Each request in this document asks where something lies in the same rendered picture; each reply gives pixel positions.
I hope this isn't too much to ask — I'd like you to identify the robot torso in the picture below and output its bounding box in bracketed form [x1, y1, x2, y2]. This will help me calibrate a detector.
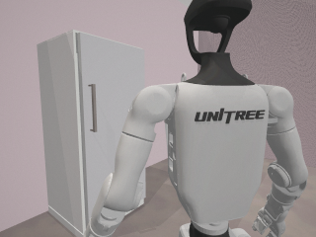
[164, 72, 270, 237]

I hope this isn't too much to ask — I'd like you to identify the right robot hand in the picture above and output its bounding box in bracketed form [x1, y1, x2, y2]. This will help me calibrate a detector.
[252, 207, 286, 237]

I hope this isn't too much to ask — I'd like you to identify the handle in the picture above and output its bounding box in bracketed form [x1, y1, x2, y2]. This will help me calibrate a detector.
[88, 84, 98, 132]

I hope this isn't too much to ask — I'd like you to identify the robot head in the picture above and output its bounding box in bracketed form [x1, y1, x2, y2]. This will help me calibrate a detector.
[183, 0, 255, 86]

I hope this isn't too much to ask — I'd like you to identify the left robot forearm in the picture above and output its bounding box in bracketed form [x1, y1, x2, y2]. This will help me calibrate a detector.
[83, 173, 125, 237]

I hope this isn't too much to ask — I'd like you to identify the left robot upper arm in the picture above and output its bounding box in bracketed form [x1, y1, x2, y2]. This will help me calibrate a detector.
[103, 83, 177, 212]

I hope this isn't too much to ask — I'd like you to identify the right robot upper arm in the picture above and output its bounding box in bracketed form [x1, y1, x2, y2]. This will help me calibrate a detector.
[257, 84, 308, 188]

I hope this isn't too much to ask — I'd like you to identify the right robot forearm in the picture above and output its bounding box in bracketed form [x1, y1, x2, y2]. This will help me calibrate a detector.
[264, 180, 307, 223]

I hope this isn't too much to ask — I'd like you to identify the fridge door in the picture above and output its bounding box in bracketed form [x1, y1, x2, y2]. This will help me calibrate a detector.
[76, 33, 146, 228]

